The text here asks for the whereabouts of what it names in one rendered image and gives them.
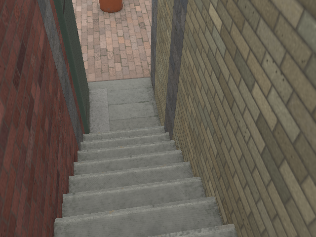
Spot stairs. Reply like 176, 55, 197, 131
53, 126, 238, 237

